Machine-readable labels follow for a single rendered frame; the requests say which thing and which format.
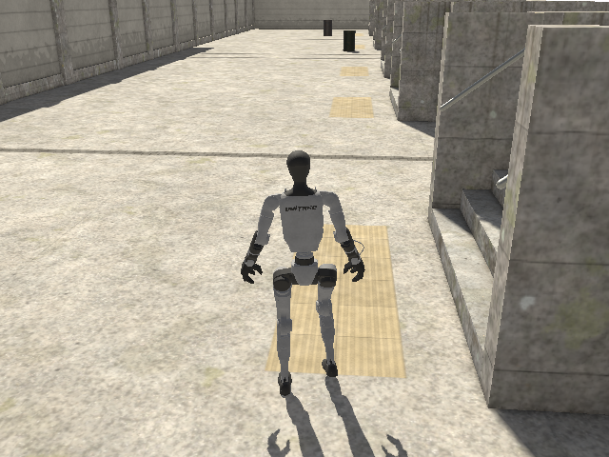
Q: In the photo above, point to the robot right forearm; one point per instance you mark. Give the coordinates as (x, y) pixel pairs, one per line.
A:
(350, 249)

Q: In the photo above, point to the robot right thigh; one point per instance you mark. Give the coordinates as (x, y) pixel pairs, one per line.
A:
(327, 277)

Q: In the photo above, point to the robot right upper arm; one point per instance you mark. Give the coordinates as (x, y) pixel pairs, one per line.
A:
(331, 200)

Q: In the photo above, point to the robot left forearm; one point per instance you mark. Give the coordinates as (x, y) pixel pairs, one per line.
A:
(253, 252)

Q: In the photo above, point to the left robot shin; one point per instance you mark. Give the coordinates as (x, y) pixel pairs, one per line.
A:
(283, 348)

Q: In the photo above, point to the left robot hand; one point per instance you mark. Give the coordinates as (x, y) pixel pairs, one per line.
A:
(245, 270)

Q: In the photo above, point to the robot left upper arm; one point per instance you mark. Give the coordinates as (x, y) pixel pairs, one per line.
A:
(271, 202)

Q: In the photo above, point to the right robot hand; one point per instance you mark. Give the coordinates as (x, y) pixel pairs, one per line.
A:
(359, 267)

